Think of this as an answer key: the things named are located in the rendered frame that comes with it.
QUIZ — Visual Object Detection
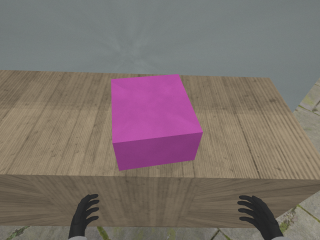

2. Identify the left robot hand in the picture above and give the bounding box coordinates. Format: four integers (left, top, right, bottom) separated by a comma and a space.
68, 194, 99, 239

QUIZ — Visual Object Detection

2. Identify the carton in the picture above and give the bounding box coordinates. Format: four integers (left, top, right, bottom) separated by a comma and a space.
111, 74, 203, 171

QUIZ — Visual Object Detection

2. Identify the pedestal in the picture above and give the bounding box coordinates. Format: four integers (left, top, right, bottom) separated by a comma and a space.
0, 70, 320, 228

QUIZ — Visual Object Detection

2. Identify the right robot hand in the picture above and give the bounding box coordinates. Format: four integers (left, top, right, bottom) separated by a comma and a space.
237, 195, 284, 240

